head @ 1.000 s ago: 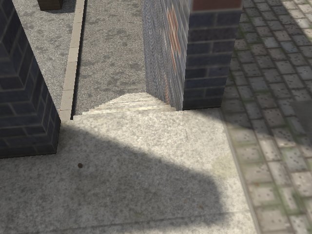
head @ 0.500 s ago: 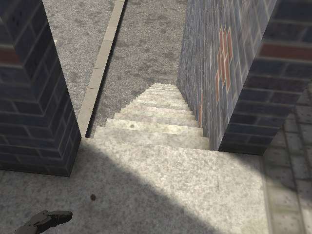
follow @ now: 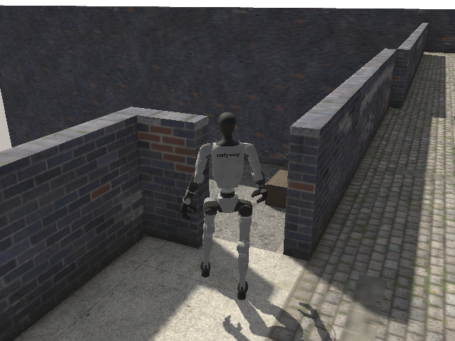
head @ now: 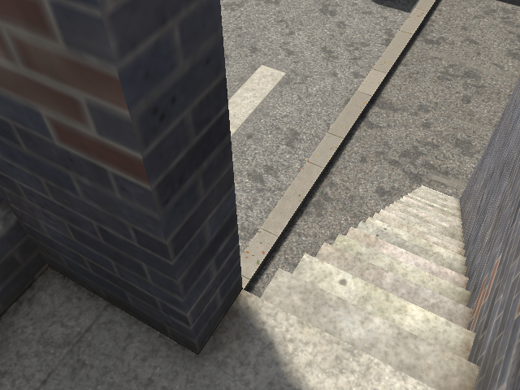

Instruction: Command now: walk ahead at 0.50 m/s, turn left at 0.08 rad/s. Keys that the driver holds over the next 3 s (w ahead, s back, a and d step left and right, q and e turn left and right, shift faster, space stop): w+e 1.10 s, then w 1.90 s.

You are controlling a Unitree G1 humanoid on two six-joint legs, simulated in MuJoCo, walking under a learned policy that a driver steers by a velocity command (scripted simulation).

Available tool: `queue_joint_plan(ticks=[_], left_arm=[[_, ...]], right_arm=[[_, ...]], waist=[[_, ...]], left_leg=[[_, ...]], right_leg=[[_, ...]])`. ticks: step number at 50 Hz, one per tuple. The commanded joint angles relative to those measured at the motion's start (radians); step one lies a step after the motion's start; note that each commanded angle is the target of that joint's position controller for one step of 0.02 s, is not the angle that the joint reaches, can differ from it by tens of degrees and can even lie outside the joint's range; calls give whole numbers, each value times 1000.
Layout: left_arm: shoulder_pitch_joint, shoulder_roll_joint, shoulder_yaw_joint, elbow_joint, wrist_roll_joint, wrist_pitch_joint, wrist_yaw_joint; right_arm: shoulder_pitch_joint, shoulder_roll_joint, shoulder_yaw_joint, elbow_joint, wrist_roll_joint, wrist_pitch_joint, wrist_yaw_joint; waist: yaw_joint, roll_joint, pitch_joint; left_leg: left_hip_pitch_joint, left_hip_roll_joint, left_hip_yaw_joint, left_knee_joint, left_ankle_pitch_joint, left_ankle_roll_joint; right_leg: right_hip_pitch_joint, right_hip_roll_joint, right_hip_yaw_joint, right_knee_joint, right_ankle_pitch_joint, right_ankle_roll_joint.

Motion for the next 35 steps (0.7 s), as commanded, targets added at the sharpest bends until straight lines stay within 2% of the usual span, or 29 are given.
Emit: queue_joint_plan(ticks=[1,3,5,6,7,8,9,10,11,13,14,15,17,18,19,22,23,24,25,26,27,28,29,30,31,32,33,34,35], left_arm=[[-39,200,39,-46,-18,0,2],[-23,213,40,-31,-27,21,-2],[-41,205,32,-29,-44,28,3],[-9,164,11,-13,-31,18,1],[-2,57,-19,-61,-6,4,-11],[55,79,-12,-53,-39,-6,-13],[47,172,19,-52,-52,2,-8],[2,155,20,-75,-50,13,-3],[-24,135,19,-84,-46,26,7],[7,106,28,-78,-37,61,19],[-13,80,24,-88,-22,79,19],[-31,64,24,-105,-26,92,20],[-59,52,30,-137,-14,105,19],[-78,43,28,-151,-8,107,14],[-68,22,21,-153,0,104,9],[-154,-11,8,-189,5,108,-11],[-200,14,19,-219,-2,102,-19],[-198,15,20,-226,-6,101,-29],[-194,14,20,-241,-18,109,-35],[-189,43,35,-249,-27,108,-31],[-115,50,43,-231,-31,106,-25],[3,78,68,-213,-38,110,-10],[176,145,102,-153,-39,110,7],[244,264,128,-148,-36,124,33],[189,282,91,-204,-31,97,18],[193,157,71,-201,-19,87,-8],[177,166,69,-189,-24,69,-15],[88,176,70,-196,-11,58,-10],[-4,156,61,-213,5,48,3]], right_arm=[[-117,-32,7,-91,1,-46,20],[-110,-80,-8,-105,6,-52,19],[62,-142,-41,-54,1,-48,0],[197,-167,-55,-25,2,-34,-17],[323,-258,-72,-19,-21,-18,-33],[332,-233,-58,-11,-34,-14,-16],[269,-160,-40,-1,-21,-17,-3],[225,-129,-33,9,-10,-22,7],[167,-98,-28,17,-5,-31,12],[93,-59,-26,31,-23,-61,11],[99,-68,-37,49,-32,-73,14],[99,-56,-41,61,-27,-85,8],[114,-55,-43,92,-29,-96,-5],[123,-66,-48,105,-28,-97,-12],[142,-76,-53,124,-14,-94,-23],[122,-109,-61,131,-21,-76,-40],[135,-130,-70,132,-5,-72,-42],[117,-179,-85,127,-19,-64,-44],[107,-178,-85,116,-10,-60,-42],[116,-194,-94,116,8,-58,-40],[106,-193,-94,118,11,-55,-40],[72,-206,-101,114,22,-43,-43],[77,-176,-91,112,16,-33,-40],[136,-94,-71,97,-18,-31,-48],[257,-23,-47,38,-3,-68,-24],[166,-160,-80,35,55,-91,-11],[64,-163,-80,3,66,-105,-5],[24,-158,-77,-9,38,-108,-16],[25,-167,-83,-3,1,-103,-27]], waist=[[-1,-97,38],[-21,-128,14],[-134,-97,-101],[-213,-104,-194],[-237,102,-332],[-212,212,-447],[-195,102,-301],[-169,99,-166],[-142,56,-94],[-88,109,-13],[-93,66,-4],[-84,56,3],[-85,74,34],[-87,67,34],[-85,81,26],[-99,38,66],[-114,8,59],[-111,10,46],[-102,34,24],[-103,29,-1],[-65,52,-30],[9,39,-78],[83,-43,-118],[56,-382,-72],[-49,-552,-285],[24,-305,-232],[14,-192,-103],[-23,-85,-45],[-63,-88,-42]], left_leg=[[62,-34,65,-165,27,1],[117,-68,74,-236,-16,18],[426,-125,103,-350,53,56],[683,-48,37,-326,109,100],[976,242,-312,-321,155,222],[955,355,-593,-419,145,331],[824,324,-468,-448,61,309],[733,262,-339,-477,-17,267],[630,218,-270,-520,-67,234],[481,163,-123,-590,30,203],[460,172,-83,-612,92,215],[466,180,-48,-617,116,219],[472,178,10,-613,167,213],[484,184,39,-601,181,210],[519,191,57,-579,176,209],[485,209,137,-507,248,178],[482,201,151,-496,281,162],[471,197,187,-474,267,140],[466,204,191,-449,284,137],[447,168,214,-424,244,120],[410,173,222,-349,337,116],[405,143,256,-215,457,79],[324,85,275,28,420,43],[82,-38,267,482,-270,-35],[-138,-130,-13,724,-545,-34],[-229,-123,-80,725,-430,11],[-285,-104,-62,667,-386,40],[-241,-58,-66,574,-305,55],[-142,-27,-96,463,-202,62]], right_leg=[[-43,-242,183,-82,268,-188],[2,-260,222,1,372,-172],[-34,-224,187,216,648,-120],[-168,-184,157,411,560,-76],[-475,-74,80,781,70,9],[-574,-19,201,989,-345,23],[-624,-73,245,1053,-316,34],[-677,-109,208,1051,-273,38],[-671,-135,209,1009,-194,40],[-591,-158,222,957,-69,62],[-604,-151,213,965,-37,64],[-625,-157,219,925,-3,62],[-657,-156,240,841,43,60],[-676,-158,239,795,79,58],[-684,-171,234,743,122,51],[-643,-165,190,610,225,23],[-631,-152,163,597,238,13],[-591,-151,151,569,231,3],[-541,-134,135,558,184,-3],[-446,-101,83,561,142,-2],[-334,-66,50,594,119,-6],[-200,-9,12,534,101,-30],[6,63,-10,485,105,-64],[88,-114,383,297,110,-153],[257,-299,874,142,-158,-345],[186,-314,982,-43,-441,-347],[115,-333,964,-73,-540,-314],[-5,-307,881,-32,-433,-273],[-101,-254,770,17,-285,-247]])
